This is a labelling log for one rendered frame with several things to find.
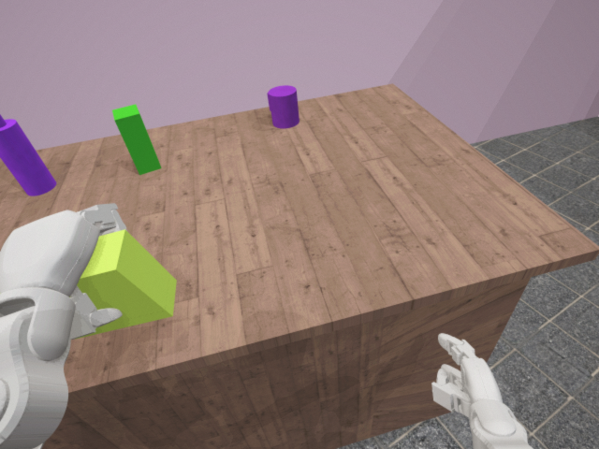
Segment right robot forearm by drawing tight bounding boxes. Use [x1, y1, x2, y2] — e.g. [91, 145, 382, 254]
[469, 399, 533, 449]

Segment sponge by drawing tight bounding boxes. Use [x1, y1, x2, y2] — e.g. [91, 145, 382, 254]
[77, 230, 177, 339]

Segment table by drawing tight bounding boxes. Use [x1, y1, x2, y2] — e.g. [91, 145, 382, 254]
[0, 83, 599, 449]

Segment robot right hand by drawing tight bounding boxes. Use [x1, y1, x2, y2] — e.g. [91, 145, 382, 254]
[431, 333, 503, 417]

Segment left robot forearm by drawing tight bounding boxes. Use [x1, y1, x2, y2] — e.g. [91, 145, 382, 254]
[0, 287, 76, 449]

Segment robot left hand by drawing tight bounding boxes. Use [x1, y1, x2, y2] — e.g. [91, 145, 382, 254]
[0, 203, 127, 340]

